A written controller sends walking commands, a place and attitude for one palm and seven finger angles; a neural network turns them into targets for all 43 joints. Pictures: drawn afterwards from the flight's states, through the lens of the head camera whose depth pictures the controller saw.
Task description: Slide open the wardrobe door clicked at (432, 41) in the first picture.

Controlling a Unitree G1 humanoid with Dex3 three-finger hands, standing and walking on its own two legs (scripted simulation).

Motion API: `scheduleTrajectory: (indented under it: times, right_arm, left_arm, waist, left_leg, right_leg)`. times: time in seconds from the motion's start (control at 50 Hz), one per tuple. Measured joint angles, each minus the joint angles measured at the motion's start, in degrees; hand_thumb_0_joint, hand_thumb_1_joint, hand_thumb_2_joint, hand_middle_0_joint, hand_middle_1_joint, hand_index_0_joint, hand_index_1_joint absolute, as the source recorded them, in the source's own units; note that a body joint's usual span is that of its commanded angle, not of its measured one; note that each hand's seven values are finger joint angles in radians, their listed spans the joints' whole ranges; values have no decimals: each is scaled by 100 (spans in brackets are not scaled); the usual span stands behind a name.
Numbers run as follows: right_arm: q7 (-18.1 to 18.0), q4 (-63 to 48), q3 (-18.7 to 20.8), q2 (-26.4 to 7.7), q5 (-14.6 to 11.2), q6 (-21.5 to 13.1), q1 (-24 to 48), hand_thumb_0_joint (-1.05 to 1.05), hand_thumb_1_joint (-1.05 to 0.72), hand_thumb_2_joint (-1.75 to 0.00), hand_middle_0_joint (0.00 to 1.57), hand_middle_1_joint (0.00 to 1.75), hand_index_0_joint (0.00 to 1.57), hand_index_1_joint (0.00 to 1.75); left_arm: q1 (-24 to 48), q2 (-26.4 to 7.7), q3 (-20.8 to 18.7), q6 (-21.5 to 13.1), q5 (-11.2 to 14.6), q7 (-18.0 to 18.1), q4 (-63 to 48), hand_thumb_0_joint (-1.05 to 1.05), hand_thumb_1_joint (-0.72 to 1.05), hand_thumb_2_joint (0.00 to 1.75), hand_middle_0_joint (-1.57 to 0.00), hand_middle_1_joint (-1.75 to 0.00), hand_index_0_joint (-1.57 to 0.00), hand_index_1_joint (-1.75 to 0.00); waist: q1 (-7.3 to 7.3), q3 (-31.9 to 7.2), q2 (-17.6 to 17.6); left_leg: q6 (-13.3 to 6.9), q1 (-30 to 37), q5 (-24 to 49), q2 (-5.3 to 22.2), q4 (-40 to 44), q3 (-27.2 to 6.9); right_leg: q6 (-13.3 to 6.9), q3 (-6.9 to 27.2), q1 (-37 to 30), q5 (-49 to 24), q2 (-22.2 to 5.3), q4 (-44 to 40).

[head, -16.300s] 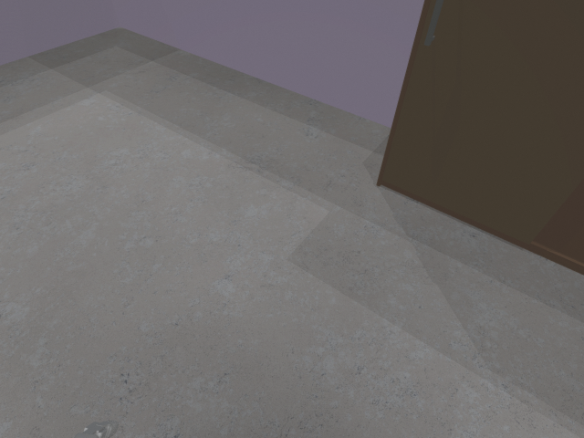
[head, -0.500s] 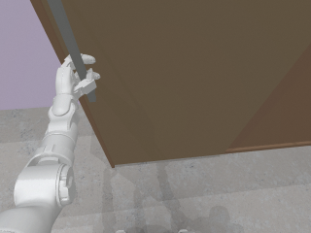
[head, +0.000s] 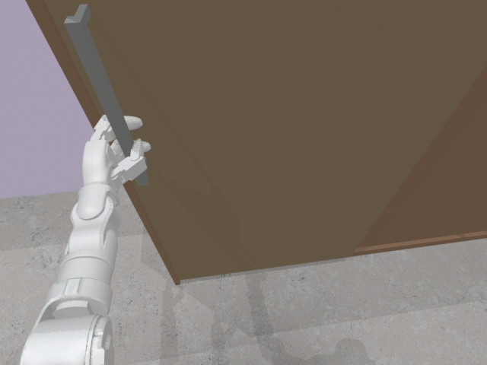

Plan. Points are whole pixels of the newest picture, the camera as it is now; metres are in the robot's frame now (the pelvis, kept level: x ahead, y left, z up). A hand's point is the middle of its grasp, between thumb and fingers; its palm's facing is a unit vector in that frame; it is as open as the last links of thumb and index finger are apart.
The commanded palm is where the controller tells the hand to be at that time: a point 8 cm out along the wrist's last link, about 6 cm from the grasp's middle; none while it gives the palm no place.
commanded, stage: tug the door sideways, standing still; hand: left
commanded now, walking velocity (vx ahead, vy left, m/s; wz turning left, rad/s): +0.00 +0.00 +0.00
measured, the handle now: (119, 113) +0.49 +0.19 +0.16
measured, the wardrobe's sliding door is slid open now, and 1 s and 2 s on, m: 0.00 0.00 0.06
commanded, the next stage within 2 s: step sideways, sliding the door along in 0.76 s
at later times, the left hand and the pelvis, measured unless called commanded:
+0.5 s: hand (142, 157) +0.43 +0.16 +0.11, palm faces +0.17 -0.99 +0.00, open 5.5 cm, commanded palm +0.41 +0.17 +0.11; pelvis +0.00 +0.00 +0.00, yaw +5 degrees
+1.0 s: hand (141, 158) +0.43 +0.16 +0.11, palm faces +0.16 -0.98 -0.11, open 5.7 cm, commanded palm +0.41 +0.18 +0.11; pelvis -0.02 +0.00 +0.00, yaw +4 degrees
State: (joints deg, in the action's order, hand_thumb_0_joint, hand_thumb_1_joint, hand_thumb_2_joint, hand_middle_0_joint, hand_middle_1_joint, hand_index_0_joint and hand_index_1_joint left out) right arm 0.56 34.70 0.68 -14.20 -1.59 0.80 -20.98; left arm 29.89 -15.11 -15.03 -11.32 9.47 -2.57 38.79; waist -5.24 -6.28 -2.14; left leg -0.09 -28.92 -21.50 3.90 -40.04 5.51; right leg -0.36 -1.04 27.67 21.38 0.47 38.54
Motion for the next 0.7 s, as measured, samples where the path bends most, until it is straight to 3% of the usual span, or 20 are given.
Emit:
scheduleTrajectory:
  times: [0.16,0.32,0.7]
  right_arm:
    - [-16,-62,11,31,-1,-29,164,0,-90,-89,20,30,20,30]
    - [-63,232,41,36,93,-54,374,0,-90,-89,20,30,20,30]
    - [92,663,38,85,174,-332,-1,0,-90,-89,20,30,20,30]
  left_arm:
    - [-416,212,205,321,29,85,-744,3,79,80,-27,-135,-28,-132]
    - [307,443,542,247,-159,314,-212,2,76,84,-35,-138,-36,-137]
    - [1473,378,948,-157,-62,902,1260,2,81,83,-29,-140,-28,-140]
  waist:
    - [118,40,-4]
    - [296,136,-6]
    - [213,174,-42]
  left_leg:
    - [-6,248,6,-44,167,-69]
    - [5,12,-31,-159,-3,-382]
    - [15,-565,73,-265,-408,-637]
  right_leg:
    - [16,-26,-272,-38,-17,-187]
    - [26,-273,-193,64,-106,-64]
    - [24,-357,252,109,-150,307]
